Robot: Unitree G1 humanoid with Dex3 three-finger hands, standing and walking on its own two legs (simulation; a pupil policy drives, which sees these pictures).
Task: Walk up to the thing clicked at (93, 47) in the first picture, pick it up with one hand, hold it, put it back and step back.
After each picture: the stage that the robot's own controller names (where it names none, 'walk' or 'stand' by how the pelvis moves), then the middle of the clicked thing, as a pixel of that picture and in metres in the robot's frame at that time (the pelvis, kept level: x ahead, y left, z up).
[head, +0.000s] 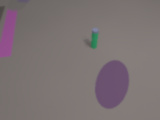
stand; (94, 38) +1.31 -0.15 -0.66
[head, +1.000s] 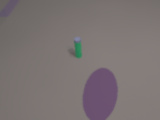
walk; (78, 48) +1.20 +0.12 -0.63
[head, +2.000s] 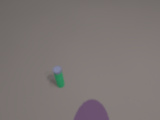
walk; (59, 77) +0.75 +0.24 -0.64
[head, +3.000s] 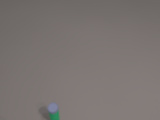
walk; (54, 114) +0.47 +0.17 -0.64
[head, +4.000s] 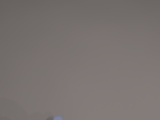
stand; out of the picture +0.38 +0.18 -0.65
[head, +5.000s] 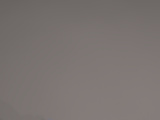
stand; out of the picture +0.35 +0.21 -0.64
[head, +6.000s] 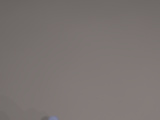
stand; out of the picture +0.36 +0.20 -0.66
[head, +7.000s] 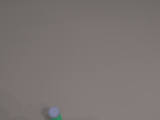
stand; (56, 117) +0.39 +0.19 -0.65
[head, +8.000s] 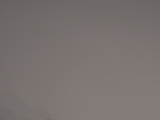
stand; out of the picture +0.35 +0.19 -0.65
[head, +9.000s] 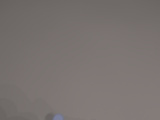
stand; out of the picture +0.36 +0.16 -0.64
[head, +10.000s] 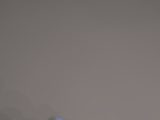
stand; out of the picture +0.37 +0.17 -0.65
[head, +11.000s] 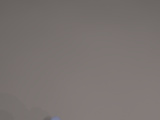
stand; out of the picture +0.37 +0.18 -0.65
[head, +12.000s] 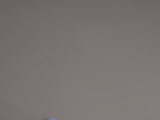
stand; out of the picture +0.37 +0.19 -0.65
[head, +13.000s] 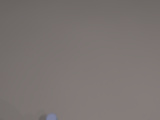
stand; out of the picture +0.38 +0.21 -0.65
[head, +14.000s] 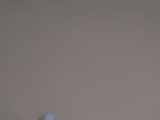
stand; out of the picture +0.39 +0.22 -0.65
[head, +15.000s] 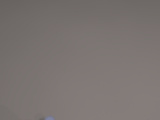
stand; out of the picture +0.38 +0.22 -0.66
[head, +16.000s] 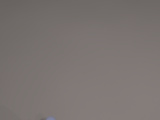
stand; out of the picture +0.38 +0.22 -0.66
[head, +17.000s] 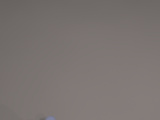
stand; out of the picture +0.38 +0.22 -0.66
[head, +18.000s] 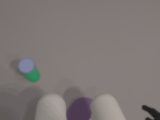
go down; (31, 71) +0.42 +0.23 -0.39
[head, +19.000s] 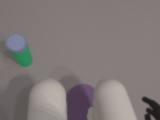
go down; (21, 52) +0.45 +0.26 -0.27
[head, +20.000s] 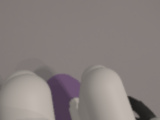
close in; out of the picture +0.43 +0.30 -0.17
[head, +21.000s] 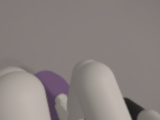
close; out of the picture +0.42 +0.31 -0.16
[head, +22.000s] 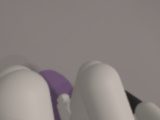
lift; out of the picture +0.39 +0.31 -0.16
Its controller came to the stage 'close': yes
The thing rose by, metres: 0.03
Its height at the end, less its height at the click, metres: +0.03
